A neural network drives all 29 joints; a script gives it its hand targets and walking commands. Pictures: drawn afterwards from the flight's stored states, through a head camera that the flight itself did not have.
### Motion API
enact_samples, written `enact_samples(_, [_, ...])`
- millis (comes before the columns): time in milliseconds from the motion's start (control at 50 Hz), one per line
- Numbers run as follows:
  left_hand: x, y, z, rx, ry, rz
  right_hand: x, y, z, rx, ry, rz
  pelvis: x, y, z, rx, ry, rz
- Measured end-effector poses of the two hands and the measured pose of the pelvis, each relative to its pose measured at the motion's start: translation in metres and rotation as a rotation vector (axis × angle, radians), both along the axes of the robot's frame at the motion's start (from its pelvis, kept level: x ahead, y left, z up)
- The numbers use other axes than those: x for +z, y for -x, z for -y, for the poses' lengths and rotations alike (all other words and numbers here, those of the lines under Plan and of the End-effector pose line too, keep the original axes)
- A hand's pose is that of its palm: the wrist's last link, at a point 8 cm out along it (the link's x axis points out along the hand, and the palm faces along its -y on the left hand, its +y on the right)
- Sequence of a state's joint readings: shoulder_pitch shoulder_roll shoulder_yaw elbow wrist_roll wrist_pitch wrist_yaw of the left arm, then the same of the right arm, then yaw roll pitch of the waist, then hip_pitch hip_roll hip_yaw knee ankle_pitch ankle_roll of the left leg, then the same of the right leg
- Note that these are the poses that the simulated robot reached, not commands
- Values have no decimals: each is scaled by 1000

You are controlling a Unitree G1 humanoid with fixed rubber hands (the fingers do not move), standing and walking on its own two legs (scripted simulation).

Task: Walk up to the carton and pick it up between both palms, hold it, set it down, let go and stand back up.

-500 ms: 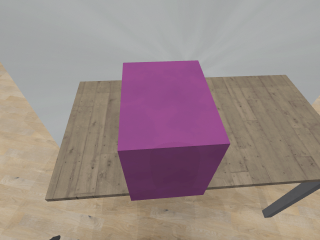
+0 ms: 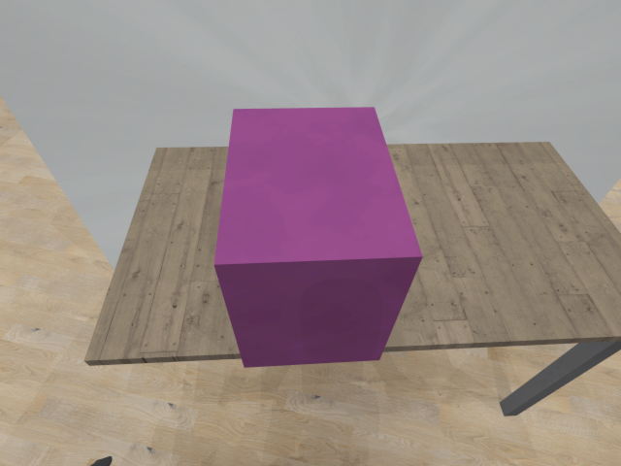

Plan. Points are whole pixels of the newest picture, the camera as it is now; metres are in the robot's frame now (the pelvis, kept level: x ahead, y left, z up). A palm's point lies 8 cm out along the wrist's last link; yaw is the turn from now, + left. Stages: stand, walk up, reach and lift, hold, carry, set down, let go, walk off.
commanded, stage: walk up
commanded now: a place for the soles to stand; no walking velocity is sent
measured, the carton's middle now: (308, 238) +0.45 +0.01 +0.01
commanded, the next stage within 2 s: reach and lift in 1.42 s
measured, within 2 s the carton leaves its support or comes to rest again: neither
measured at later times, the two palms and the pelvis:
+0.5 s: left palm out of the picture +0.13 +0.29 -0.09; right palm out of the picture +0.05 -0.33 -0.09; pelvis +0.01 -0.01 +0.01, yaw +0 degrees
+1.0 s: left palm out of the picture +0.15 +0.29 -0.09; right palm out of the picture +0.07 -0.33 -0.09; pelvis +0.02 -0.01 +0.01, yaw +0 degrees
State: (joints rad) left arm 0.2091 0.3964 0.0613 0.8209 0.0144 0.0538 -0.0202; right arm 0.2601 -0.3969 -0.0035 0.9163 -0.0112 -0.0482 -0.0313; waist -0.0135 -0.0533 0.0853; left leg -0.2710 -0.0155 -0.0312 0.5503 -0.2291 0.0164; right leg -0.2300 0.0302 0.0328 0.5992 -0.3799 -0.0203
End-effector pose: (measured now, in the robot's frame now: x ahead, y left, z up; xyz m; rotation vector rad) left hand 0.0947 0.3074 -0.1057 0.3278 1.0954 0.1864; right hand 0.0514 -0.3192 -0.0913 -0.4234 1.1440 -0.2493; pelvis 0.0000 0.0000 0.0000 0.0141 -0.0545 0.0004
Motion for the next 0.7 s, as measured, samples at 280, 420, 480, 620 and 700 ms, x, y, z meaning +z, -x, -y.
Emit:
enact_samples(280, [29,-16,26,-27,-56,73,-16,9,21,-17,-62,-44,6,1,28,2,-24,5])
enact_samples(420, [17,-29,16,-27,-22,56,-10,2,10,-17,-35,-53,4,-7,14,1,6,-8])
enact_samples(480, [13,-36,13,-27,-5,57,-3,-2,7,-13,-19,-45,5,-10,9,2,10,-12])
enact_samples(620, [10,-41,16,-44,6,52,0,-11,8,-14,-14,-42,6,-17,9,-3,8,-23])
enact_samples(700, [11,-47,17,-48,7,64,0,-14,8,-13,-14,-39,6,-19,9,-2,8,-26])
